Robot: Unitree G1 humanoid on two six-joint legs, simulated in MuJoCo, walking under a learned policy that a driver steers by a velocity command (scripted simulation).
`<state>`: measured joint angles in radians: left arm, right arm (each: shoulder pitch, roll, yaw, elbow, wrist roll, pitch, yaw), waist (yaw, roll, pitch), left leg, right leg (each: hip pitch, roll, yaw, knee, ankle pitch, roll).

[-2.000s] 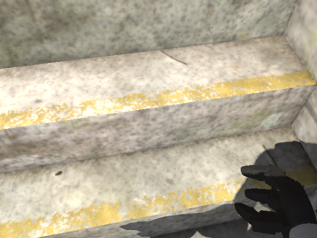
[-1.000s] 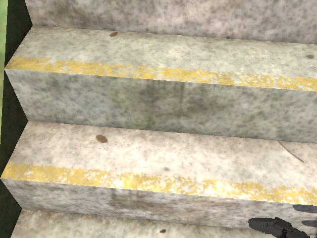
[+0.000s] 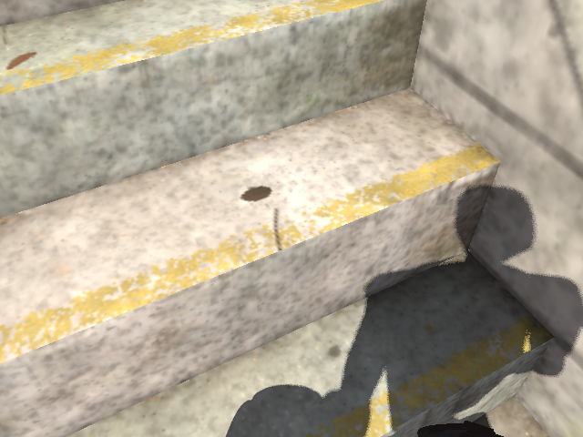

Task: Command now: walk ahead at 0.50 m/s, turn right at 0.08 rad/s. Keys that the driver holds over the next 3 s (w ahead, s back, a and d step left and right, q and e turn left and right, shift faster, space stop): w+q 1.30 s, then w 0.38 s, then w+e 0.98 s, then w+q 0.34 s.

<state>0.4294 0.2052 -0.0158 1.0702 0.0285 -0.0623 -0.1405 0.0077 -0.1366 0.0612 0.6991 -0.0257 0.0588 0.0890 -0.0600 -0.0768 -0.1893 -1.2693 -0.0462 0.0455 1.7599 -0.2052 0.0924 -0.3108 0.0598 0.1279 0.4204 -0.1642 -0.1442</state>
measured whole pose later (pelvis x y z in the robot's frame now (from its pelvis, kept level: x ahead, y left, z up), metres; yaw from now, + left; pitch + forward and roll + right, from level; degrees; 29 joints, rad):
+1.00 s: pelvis +0.32 -0.05 +0.30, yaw +28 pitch +10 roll +5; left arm 0.35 0.25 -0.02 1.16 0.09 0.00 -0.18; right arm 0.00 -0.19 0.03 0.82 -0.05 0.10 0.08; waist -0.09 -0.08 -0.22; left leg -0.90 -0.17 0.08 1.19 -0.51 0.15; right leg -0.55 -0.11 0.02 1.10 0.28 -0.22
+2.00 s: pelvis +0.59 +0.10 +0.60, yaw +37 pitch +5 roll +5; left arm 0.20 0.24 0.06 0.92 0.01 -0.06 -0.12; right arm 0.25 -0.23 -0.02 1.06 -0.05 -0.03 0.07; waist -0.01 -0.05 -0.12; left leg -0.53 -0.01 0.22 0.76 -0.32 0.05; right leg -1.10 0.04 0.20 2.09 0.03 -0.27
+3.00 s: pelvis +1.01 +0.21 +0.98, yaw +17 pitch +5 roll +3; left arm 0.08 0.16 0.01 0.74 0.06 -0.08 -0.05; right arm 0.37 -0.18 -0.03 1.10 -0.04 -0.02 -0.02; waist -0.02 -0.05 -0.17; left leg -0.56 -0.13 0.01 0.89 -0.42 0.09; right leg -0.97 0.09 0.12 1.99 0.04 -0.18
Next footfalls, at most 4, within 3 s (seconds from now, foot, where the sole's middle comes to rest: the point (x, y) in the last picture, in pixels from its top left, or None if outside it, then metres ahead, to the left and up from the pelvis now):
0.08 left None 0.14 0.11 -0.59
0.46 right None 0.27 -0.16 -0.59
0.80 left None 0.38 0.07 -0.37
1.38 right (385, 372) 0.50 -0.16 -0.37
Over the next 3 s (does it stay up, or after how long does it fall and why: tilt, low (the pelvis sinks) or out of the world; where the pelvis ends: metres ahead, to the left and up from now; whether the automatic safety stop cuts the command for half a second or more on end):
stays up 1.01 0.21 0.98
